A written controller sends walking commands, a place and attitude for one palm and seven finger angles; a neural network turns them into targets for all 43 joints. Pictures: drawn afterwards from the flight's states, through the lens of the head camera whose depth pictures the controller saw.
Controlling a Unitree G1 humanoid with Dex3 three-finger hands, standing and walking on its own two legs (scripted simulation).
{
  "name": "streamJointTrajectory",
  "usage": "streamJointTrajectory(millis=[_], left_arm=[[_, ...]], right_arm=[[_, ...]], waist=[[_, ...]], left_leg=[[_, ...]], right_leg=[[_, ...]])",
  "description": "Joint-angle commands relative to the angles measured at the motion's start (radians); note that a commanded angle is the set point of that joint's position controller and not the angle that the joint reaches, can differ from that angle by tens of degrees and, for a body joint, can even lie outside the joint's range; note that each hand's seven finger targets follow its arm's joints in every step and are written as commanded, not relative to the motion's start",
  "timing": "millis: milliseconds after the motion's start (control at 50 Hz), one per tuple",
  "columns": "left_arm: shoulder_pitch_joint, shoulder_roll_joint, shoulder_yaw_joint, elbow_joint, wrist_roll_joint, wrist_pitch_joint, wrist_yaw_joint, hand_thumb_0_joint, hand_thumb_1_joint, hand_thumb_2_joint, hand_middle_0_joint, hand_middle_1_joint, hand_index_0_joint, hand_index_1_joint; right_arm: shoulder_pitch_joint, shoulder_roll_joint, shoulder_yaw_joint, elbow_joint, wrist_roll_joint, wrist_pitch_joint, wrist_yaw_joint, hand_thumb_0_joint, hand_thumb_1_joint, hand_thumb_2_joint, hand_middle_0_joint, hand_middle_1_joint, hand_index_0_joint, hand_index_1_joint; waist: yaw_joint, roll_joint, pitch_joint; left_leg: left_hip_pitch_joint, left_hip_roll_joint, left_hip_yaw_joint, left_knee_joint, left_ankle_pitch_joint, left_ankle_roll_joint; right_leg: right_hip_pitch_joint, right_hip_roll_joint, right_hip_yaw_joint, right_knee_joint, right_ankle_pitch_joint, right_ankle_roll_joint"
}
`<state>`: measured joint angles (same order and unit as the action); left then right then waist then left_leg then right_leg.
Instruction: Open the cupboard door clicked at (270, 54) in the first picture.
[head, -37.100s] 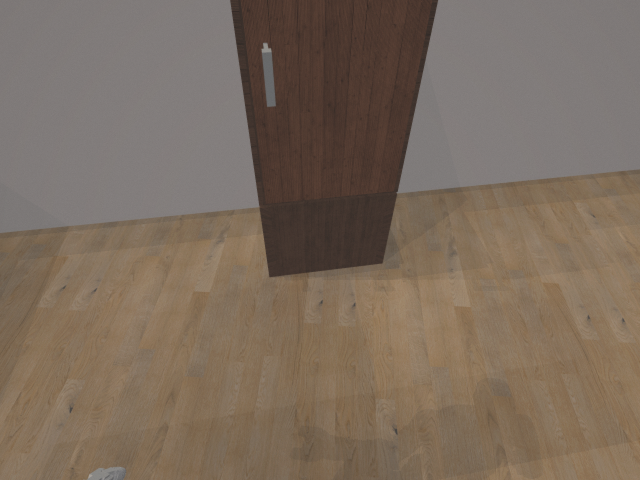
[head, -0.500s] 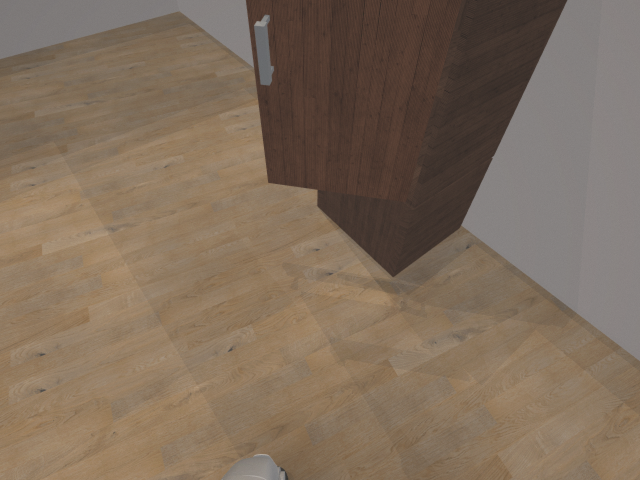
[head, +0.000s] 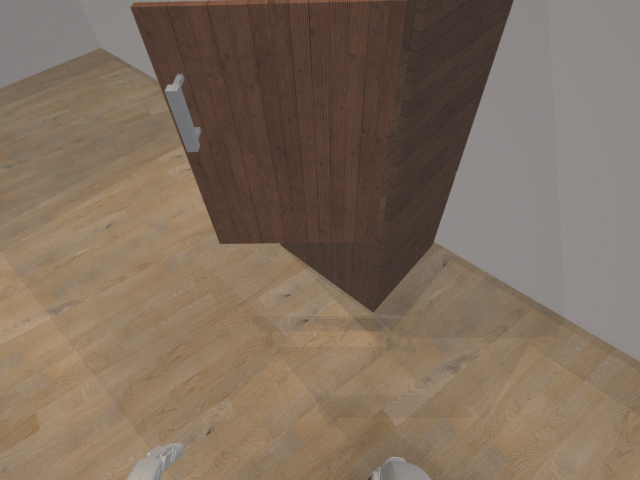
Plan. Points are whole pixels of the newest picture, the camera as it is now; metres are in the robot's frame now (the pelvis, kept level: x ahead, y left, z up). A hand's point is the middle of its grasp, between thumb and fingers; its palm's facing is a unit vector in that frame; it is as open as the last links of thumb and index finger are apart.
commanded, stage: take the last steps up to it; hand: left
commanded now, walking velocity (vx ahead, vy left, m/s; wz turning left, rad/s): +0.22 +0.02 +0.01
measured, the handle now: (186, 113) +0.70 +0.26 +0.07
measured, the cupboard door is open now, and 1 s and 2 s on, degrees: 41 41 41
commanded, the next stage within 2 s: come to a stop and stand still in 0.16 s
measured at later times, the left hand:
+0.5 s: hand out of the picture +0.13 +0.17 -0.19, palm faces +0.09 -0.98 -0.17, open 7.3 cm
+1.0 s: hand out of the picture +0.14 +0.14 -0.16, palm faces +0.03 -0.98 -0.21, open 7.4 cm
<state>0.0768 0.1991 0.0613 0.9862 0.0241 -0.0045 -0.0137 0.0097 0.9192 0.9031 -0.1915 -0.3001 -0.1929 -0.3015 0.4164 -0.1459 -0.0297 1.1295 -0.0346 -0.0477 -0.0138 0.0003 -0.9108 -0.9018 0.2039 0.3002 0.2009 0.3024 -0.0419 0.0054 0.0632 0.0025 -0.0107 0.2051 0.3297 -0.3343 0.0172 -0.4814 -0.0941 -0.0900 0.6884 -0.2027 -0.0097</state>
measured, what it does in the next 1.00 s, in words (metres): walks ahead: right foot, then left foot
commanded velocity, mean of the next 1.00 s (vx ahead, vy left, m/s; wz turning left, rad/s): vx -0.02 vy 0.03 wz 0.01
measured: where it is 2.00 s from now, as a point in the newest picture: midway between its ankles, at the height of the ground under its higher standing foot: outside the picture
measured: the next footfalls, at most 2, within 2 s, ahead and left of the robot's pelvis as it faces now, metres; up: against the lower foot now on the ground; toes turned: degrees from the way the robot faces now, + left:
right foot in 0.04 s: +0.14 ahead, -0.11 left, +0.00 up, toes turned -7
left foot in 0.44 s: +0.24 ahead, +0.11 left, +0.00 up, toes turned +5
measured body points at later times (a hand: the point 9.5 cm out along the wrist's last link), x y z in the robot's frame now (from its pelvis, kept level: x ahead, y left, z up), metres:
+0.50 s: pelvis +0.15 +0.00 +0.00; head +0.17 +0.02 +0.44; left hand +0.13 +0.22 -0.17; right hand +0.24 -0.23 -0.15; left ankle +0.20 +0.11 -0.74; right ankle +0.10 -0.11 -0.74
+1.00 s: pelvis +0.12 -0.04 +0.01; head +0.13 -0.05 +0.46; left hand +0.13 +0.19 -0.14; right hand +0.12 -0.28 -0.16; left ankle +0.14 +0.09 -0.71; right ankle +0.08 -0.15 -0.74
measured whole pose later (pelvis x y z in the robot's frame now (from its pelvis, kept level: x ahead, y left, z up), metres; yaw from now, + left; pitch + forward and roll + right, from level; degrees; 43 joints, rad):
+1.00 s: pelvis +0.12 -0.04 +0.01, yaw -1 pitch -1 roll +2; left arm 0.28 0.14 0.02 1.06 0.02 0.00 0.02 0.01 0.91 0.90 -0.20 -0.30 -0.20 -0.30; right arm 0.26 -0.21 -0.06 1.09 -0.02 0.05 0.00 0.00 -0.90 -0.90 0.20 0.30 0.20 0.30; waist 0.00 0.01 0.02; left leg -0.32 0.01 0.04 0.65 -0.33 -0.03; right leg -0.14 -0.04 -0.03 0.45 -0.29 0.00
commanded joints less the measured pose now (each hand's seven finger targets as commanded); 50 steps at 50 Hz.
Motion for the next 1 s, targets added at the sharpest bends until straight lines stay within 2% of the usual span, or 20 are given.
streamJointTrajectory(millis=[0,20,40,60,100,160,260,340,380,420,480,500,580,640,720,760,800,820,860,980], left_arm=[[0.213,0.067,0.013,0.005,0.002,-0.042,-0.002,0.0,0.9,0.9,-0.2,-0.3,-0.2,-0.3],[0.367,0.15,0.037,0.052,0.006,-0.057,0.01,0.0,0.9,0.9,-0.2,-0.3,-0.2,-0.3],[0.441,0.233,0.051,0.074,-0.011,-0.053,0.016,0.0,0.9,0.9,-0.2,-0.3,-0.2,-0.3],[0.396,0.204,0.048,0.066,-0.017,-0.058,0.024,0.0,0.9,0.9,-0.2,-0.3,-0.2,-0.3],[0.232,0.106,0.021,0.024,-0.019,-0.055,0.034,0.0,0.9,0.9,-0.2,-0.3,-0.2,-0.3],[0.173,0.039,-0.003,0.024,-0.011,-0.074,0.033,0.0,0.9,0.9,-0.2,-0.3,-0.2,-0.3],[0.206,0.045,-0.002,0.056,-0.007,-0.081,0.03,0.0,0.9,0.9,-0.2,-0.3,-0.2,-0.3],[0.19,0.07,-0.012,0.076,-0.012,-0.052,0.046,0.0,0.9,0.9,-0.2,-0.3,-0.2,-0.3],[0.188,0.081,-0.015,0.08,-0.012,-0.034,0.053,0.0,0.9,0.9,-0.2,-0.3,-0.2,-0.3],[0.253,0.041,-0.022,0.067,-0.017,-0.011,0.07,0.0,0.9,0.9,-0.2,-0.3,-0.2,-0.3],[0.254,0.051,-0.022,0.051,-0.019,0.024,0.064,0.0,0.9,0.9,-0.2,-0.3,-0.2,-0.3],[0.25,0.063,-0.014,0.045,-0.019,0.034,0.061,0.0,0.9,0.9,-0.2,-0.3,-0.2,-0.3],[0.221,0.046,0.005,0.016,-0.014,0.048,0.052,0.0,0.9,0.9,-0.2,-0.3,-0.2,-0.3],[0.225,0.033,0.011,-0.006,-0.01,0.057,0.045,0.0,0.9,0.9,-0.2,-0.3,-0.2,-0.3],[0.259,0.012,-0.002,0.001,-0.007,0.041,0.036,0.0,0.9,0.9,-0.2,-0.3,-0.2,-0.3],[0.342,0.032,-0.003,0.04,-0.002,0.027,0.039,0.0,0.9,0.9,-0.2,-0.3,-0.2,-0.3],[0.258,0.151,0.0,0.013,0.002,0.008,0.044,0.0,0.9,0.9,-0.2,-0.3,-0.2,-0.3],[0.197,0.163,-0.002,-0.007,0.0,0.001,0.045,0.0,0.9,0.9,-0.2,-0.3,-0.2,-0.3],[0.141,0.132,-0.009,-0.005,-0.004,-0.015,0.045,0.0,0.9,0.9,-0.2,-0.3,-0.2,-0.3],[0.209,0.134,0.004,0.043,-0.005,-0.023,0.041,0.0,0.9,0.9,-0.2,-0.3,-0.2,-0.3]], right_arm=[[0.019,-0.143,-0.017,-0.025,0.011,-0.014,-0.004,0.0,-0.9,-0.9,0.2,0.3,0.2,0.3],[0.022,-0.11,-0.015,-0.042,0.025,-0.019,0.002,0.0,-0.9,-0.9,0.2,0.3,0.2,0.3],[0.037,-0.089,-0.014,-0.064,0.031,-0.016,0.0,0.0,-0.9,-0.9,0.2,0.3,0.2,0.3],[-0.038,-0.103,-0.02,-0.067,0.029,-0.009,-0.001,0.0,-0.9,-0.9,0.2,0.3,0.2,0.3],[-0.097,-0.069,-0.022,-0.072,0.023,0.005,-0.001,0.0,-0.9,-0.9,0.2,0.3,0.2,0.3],[-0.017,-0.018,-0.013,-0.031,0.014,0.033,0.005,0.0,-0.9,-0.9,0.2,0.3,0.2,0.3],[-0.091,0.004,-0.009,-0.048,0.017,0.031,0.011,0.0,-0.9,-0.9,0.2,0.3,0.2,0.3],[-0.135,-0.033,-0.001,-0.057,0.021,0.045,0.003,0.0,-0.9,-0.9,0.2,0.3,0.2,0.3],[-0.131,-0.076,-0.01,-0.057,0.023,0.047,-0.002,0.0,-0.9,-0.9,0.2,0.3,0.2,0.3],[-0.114,-0.164,-0.025,-0.072,0.02,0.045,-0.014,0.0,-0.9,-0.9,0.2,0.3,0.2,0.3],[-0.147,-0.203,-0.033,-0.091,0.022,0.056,-0.04,0.0,-0.9,-0.9,0.2,0.3,0.2,0.3],[-0.146,-0.212,-0.039,-0.104,0.017,0.06,-0.047,0.0,-0.9,-0.9,0.2,0.3,0.2,0.3],[-0.211,-0.224,-0.055,-0.158,0.01,0.071,-0.052,0.0,-0.9,-0.9,0.2,0.3,0.2,0.3],[-0.246,-0.217,-0.056,-0.172,0.007,0.07,-0.044,0.0,-0.9,-0.9,0.2,0.3,0.2,0.3],[-0.252,-0.213,-0.06,-0.163,0.003,0.072,-0.024,0.0,-0.9,-0.9,0.2,0.3,0.2,0.3],[-0.247,-0.171,-0.056,-0.156,0.013,0.078,-0.013,0.0,-0.9,-0.9,0.2,0.3,0.2,0.3],[-0.263,-0.075,-0.031,-0.177,0.021,0.085,0.01,0.0,-0.9,-0.9,0.2,0.3,0.2,0.3],[-0.283,-0.101,-0.034,-0.174,0.012,0.086,0.017,0.0,-0.9,-0.9,0.2,0.3,0.2,0.3],[-0.237,-0.114,-0.036,-0.138,0.008,0.082,0.017,0.0,-0.9,-0.9,0.2,0.3,0.2,0.3],[-0.176,-0.094,-0.022,-0.097,0.018,0.061,0.009,0.0,-0.9,-0.9,0.2,0.3,0.2,0.3]], waist=[[0.125,-0.007,-0.07],[0.173,-0.151,-0.18],[0.169,-0.302,-0.228],[0.171,-0.25,-0.204],[0.091,-0.097,-0.054],[0.02,-0.132,-0.053],[0.036,-0.097,-0.067],[0.03,-0.152,-0.055],[0.016,-0.102,-0.059],[0.026,0.069,-0.103],[0.025,0.271,-0.097],[0.021,0.253,-0.123],[0.03,0.064,-0.157],[0.039,0.129,-0.161],[0.046,0.161,-0.154],[0.077,0.036,-0.116],[0.055,-0.239,0.008],[0.059,-0.21,0.033],[0.037,-0.242,0.07],[0.062,-0.159,0.03]], left_leg=[[-0.173,0.202,-0.094,0.224,0.543,0.068],[-0.402,0.106,-0.029,0.478,0.33,0.019],[-0.571,-0.003,-0.045,0.81,-0.282,-0.02],[-0.611,0.036,-0.183,0.94,-0.253,-0.013],[-0.601,0.115,-0.231,0.905,-0.079,-0.022],[-0.456,0.118,-0.184,0.707,-0.004,-0.053],[-0.434,0.079,-0.133,0.436,0.025,-0.073],[-0.297,0.037,-0.14,0.249,0.12,-0.067],[-0.174,0.072,-0.163,0.128,0.399,-0.049],[-0.086,0.24,-0.286,0.153,0.855,0.044],[-0.111,0.353,-0.384,0.056,1.003,0.166],[-0.106,0.375,-0.402,0.057,1.027,0.192],[-0.133,0.373,-0.366,0.079,0.804,0.213],[-0.203,0.339,-0.346,0.018,0.493,0.18],[-0.289,0.288,-0.351,-0.03,0.078,0.126],[-0.411,0.18,-0.277,0.026,-0.119,0.042],[-0.426,0.03,-0.164,0.232,-0.101,-0.05],[-0.373,0.032,-0.188,0.319,-0.07,-0.043],[-0.4,0.042,-0.214,0.377,-0.015,-0.035],[-0.35,0.022,-0.164,0.237,-0.008,-0.055]], right_leg=[[0.411,0.055,-0.026,-0.174,0.064,-0.046],[0.695,-0.146,0.225,-0.202,0.175,-0.125],[0.784,-0.379,0.527,-0.335,0.312,-0.256],[0.679,-0.363,0.545,-0.374,0.316,-0.255],[0.444,-0.285,0.324,-0.415,0.278,-0.192],[0.288,-0.196,0.121,-0.466,0.317,-0.137],[0.37,-0.179,0.092,-0.432,0.48,-0.149],[0.34,-0.143,0.058,-0.329,0.607,-0.108],[0.276,-0.106,0.041,-0.244,0.487,-0.057],[0.228,-0.023,0.019,-0.193,0.121,0.003],[0.187,0.037,0.022,0.052,-0.369,0.031],[0.157,0.047,0.057,0.18,-0.427,0.03],[0.07,0.064,0.106,0.381,-0.382,0.032],[0.092,0.062,0.098,0.343,-0.336,0.038],[0.254,0.069,0.027,0.007,-0.265,0.023],[0.417,0.061,0.028,-0.28,-0.133,0.013],[0.199,-0.231,0.381,-0.575,-0.478,-0.098],[0.096,-0.246,0.413,-0.596,-0.487,-0.122],[0.152,-0.2,0.345,-0.545,-0.263,-0.119],[0.332,-0.179,0.225,-0.394,0.178,-0.113]])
